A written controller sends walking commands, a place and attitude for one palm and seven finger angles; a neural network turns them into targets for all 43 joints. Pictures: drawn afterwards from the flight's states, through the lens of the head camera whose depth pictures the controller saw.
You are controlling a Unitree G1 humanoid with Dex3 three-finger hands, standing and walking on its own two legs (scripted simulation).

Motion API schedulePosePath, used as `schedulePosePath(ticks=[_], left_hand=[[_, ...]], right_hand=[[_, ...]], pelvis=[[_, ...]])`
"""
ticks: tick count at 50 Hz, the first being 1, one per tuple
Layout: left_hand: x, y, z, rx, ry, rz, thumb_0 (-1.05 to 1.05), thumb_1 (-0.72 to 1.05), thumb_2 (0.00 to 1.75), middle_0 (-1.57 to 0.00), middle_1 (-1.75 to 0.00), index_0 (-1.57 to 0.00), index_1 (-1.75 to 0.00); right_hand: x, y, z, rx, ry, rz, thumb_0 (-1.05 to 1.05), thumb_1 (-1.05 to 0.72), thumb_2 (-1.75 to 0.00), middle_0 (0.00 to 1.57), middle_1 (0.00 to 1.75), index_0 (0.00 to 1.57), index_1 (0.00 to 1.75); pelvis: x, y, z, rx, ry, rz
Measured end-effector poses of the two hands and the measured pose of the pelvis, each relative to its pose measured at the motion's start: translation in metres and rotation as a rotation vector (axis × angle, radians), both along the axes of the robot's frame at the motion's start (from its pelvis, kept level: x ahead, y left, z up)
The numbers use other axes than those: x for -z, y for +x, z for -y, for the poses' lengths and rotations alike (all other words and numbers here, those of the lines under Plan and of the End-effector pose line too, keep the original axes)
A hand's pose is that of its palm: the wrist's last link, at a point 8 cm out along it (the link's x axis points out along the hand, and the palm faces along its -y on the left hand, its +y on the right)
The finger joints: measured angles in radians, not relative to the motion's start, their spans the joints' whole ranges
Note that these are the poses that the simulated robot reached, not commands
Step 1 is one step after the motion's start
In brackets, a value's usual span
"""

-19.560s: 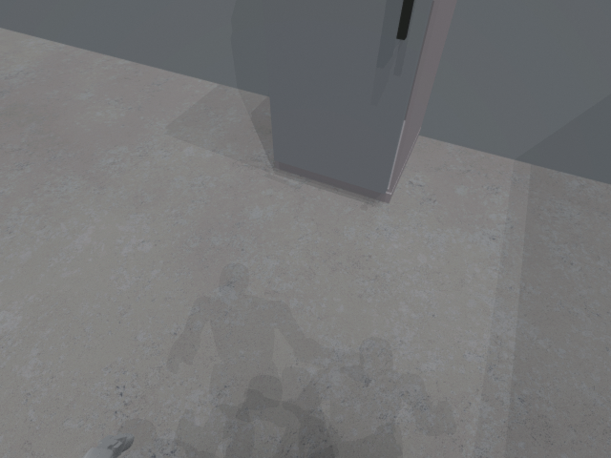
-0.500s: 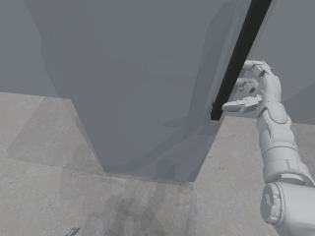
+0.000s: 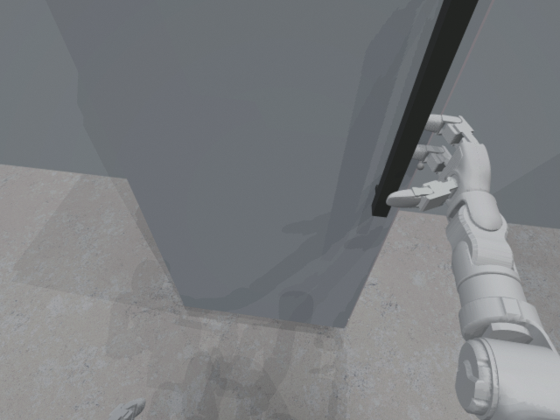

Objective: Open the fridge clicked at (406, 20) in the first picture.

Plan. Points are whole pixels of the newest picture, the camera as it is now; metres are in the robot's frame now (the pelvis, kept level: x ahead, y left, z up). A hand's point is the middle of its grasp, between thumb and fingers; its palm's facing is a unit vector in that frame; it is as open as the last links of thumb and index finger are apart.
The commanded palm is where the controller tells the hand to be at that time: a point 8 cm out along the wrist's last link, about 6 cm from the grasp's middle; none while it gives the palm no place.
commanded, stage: slide the fingers in behind the handle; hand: right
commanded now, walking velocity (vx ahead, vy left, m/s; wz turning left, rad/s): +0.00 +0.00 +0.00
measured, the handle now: (412, 110) +0.50 -0.12 +0.21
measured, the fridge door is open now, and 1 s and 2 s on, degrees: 0 0 0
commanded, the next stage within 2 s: grip the handle and tug to test in 1.32 s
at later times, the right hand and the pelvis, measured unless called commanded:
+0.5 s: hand (398, 163) +0.44 -0.11 +0.16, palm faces +0.00 +1.00 +0.04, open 14.0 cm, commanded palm +0.41 -0.17 +0.16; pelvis +0.01 +0.01 +0.00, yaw -1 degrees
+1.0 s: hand (389, 162) +0.44 -0.10 +0.16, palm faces +0.02 +1.00 +0.03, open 14.0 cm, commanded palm +0.41 -0.16 +0.16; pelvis +0.00 +0.02 +0.00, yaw -1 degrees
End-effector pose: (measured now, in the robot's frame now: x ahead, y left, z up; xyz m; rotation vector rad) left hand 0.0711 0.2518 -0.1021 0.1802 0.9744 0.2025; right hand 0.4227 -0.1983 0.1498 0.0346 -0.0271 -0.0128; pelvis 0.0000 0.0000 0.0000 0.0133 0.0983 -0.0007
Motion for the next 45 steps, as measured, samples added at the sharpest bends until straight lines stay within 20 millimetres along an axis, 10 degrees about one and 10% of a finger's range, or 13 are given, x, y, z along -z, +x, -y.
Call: schedulePosePath(ticks=[24, 45], left_hand=[[0.0, 0.039, 0.004, 0.044, -0.026, 0.04, 0.01, 0.9, 0.9, -0.2, -0.3, -0.2, -0.3], [-0.002, 0.028, -0.011, 0.027, -0.011, 0.022, 0.01, 0.9, 0.9, -0.2, -0.3, -0.2, -0.3]], right_hand=[[-0.005, 0.0, -0.03, -0.014, -0.002, -0.015, -0.01, 0.5, -0.3, 0.3, 1.2, 0.3, 1.2], [-0.004, -0.001, -0.042, 0.019, -0.017, -0.042, -0.01, 0.5, -0.3, 0.3, 1.2, 0.3, 1.2]], pelvis=[[-0.002, 0.011, -0.005, 0.014, -0.004, 0.009], [-0.004, 0.003, -0.017, 0.014, -0.008, 0.021]])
